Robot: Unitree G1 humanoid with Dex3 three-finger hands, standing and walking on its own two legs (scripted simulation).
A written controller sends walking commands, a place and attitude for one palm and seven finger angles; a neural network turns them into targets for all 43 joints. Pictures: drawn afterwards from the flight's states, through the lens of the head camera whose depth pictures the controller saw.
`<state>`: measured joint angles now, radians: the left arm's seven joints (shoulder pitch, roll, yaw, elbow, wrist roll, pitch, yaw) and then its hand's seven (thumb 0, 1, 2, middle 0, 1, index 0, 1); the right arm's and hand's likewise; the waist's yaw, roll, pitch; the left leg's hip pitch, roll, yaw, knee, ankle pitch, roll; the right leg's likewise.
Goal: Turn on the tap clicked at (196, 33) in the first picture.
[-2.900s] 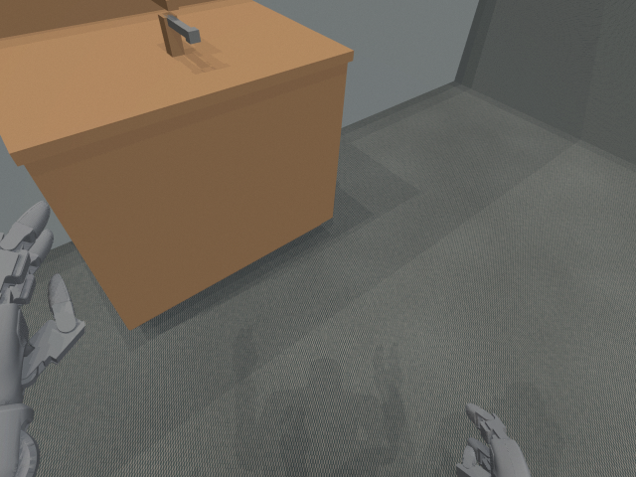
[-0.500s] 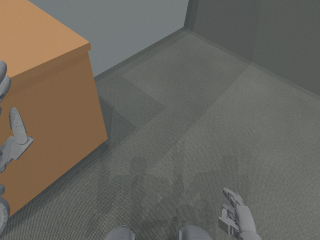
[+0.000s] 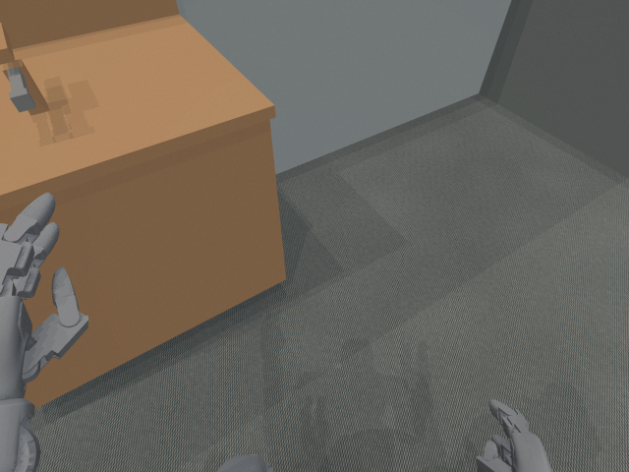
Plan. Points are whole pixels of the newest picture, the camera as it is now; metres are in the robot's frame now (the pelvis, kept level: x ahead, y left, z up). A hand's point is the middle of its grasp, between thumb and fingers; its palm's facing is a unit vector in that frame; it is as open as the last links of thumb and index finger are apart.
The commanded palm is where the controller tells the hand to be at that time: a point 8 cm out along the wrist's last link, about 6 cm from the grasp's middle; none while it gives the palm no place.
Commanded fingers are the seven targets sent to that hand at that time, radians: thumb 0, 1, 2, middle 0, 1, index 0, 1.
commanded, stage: turn to face it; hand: left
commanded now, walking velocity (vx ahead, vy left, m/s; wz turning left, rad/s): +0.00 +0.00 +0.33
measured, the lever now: (22, 100) +0.67 +0.56 +0.11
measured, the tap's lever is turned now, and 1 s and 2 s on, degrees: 0 0 0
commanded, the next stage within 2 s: take the last steps up to it in 0.22 s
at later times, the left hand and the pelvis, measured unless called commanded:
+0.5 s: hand out of the picture +0.07 +0.29 +0.18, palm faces +0.57 -0.70 -0.42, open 7.4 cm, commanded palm +0.03 +0.31 +0.17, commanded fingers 0.00 0.90 0.90 -0.20 -0.30 -0.20 -0.30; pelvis -0.08 +0.01 -0.01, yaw +10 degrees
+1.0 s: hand out of the picture +0.07 +0.34 +0.18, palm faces +0.61 -0.71 -0.36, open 7.4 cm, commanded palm +0.00 +0.35 +0.17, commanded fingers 0.00 0.90 0.90 -0.20 -0.30 -0.20 -0.30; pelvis -0.09 +0.05 -0.01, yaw +12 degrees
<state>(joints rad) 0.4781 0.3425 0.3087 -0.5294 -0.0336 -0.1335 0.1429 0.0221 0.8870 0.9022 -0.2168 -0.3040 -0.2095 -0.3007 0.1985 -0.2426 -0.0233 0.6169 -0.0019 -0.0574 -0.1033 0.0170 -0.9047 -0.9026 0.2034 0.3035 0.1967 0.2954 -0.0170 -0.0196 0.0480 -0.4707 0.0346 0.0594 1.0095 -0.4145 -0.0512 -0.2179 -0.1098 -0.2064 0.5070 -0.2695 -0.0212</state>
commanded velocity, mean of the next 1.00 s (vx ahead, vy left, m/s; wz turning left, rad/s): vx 0.21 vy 0.02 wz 0.11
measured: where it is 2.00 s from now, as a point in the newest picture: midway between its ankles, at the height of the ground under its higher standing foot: outside the picture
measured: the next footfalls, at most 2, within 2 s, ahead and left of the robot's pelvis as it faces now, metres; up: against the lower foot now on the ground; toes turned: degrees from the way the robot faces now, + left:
left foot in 0.14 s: +0.00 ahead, +0.14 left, +0.00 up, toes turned +9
right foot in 0.50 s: -0.03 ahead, -0.09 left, +0.00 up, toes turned +5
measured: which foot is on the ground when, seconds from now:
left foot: up 0.00-0.12, down 0.14-0.52, up 0.54-0.86, down 0.88-1.00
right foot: down 0.00-0.16, up 0.18-0.48, down 0.50-0.90, up 0.92-1.00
